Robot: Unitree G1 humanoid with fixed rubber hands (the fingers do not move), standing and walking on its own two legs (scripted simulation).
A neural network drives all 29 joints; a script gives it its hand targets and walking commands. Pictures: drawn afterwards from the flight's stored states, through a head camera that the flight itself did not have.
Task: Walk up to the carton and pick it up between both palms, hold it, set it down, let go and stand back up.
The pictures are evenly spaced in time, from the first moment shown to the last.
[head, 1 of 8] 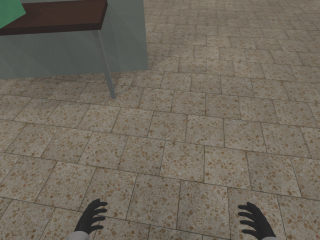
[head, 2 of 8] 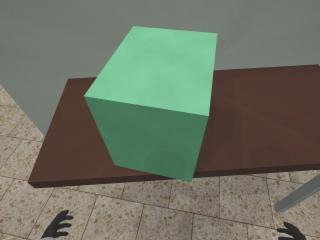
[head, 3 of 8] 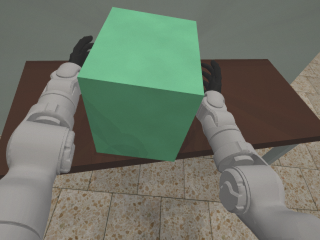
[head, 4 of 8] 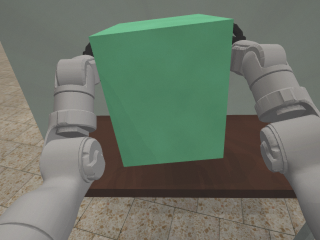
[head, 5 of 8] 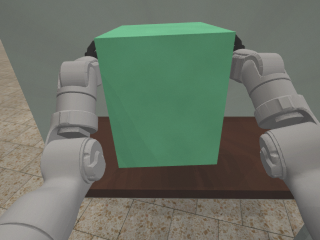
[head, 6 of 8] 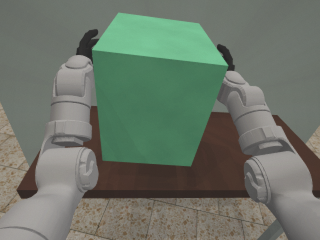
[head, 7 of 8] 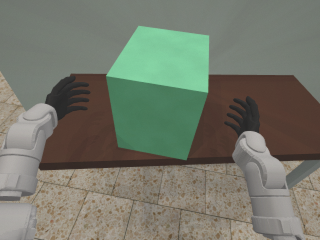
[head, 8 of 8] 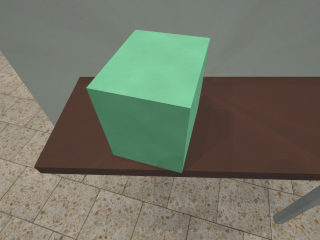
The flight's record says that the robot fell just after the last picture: no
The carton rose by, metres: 0.24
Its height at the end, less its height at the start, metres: +0.00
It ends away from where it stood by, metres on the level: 0.02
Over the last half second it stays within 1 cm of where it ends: yes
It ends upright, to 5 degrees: yes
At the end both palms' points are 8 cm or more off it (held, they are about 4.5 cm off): yes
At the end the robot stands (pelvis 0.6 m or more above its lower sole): yes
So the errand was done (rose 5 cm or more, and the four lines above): yes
